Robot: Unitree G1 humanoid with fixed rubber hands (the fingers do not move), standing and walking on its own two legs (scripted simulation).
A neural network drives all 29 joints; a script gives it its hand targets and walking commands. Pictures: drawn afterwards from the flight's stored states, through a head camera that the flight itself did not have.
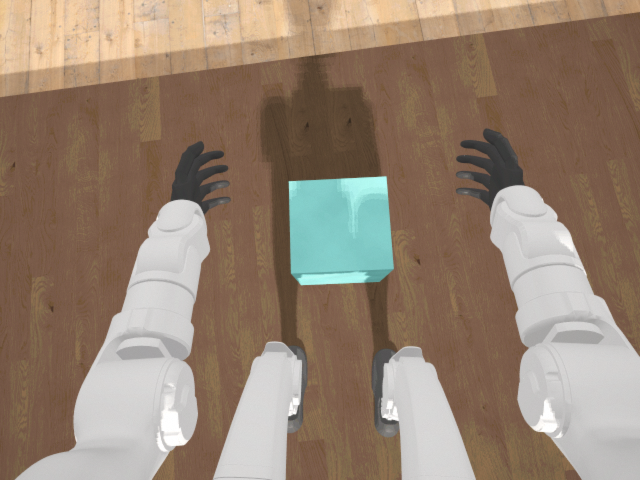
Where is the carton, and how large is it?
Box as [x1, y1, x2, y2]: [289, 176, 393, 284]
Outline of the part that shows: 385,176 289,181 291,273 301,284 379,281 393,268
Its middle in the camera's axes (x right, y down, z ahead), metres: +0.04 -0.01 +0.92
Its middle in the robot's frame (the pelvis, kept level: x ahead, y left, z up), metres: +0.50 +0.01 -0.53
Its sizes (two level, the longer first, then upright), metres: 0.210 0.200 0.250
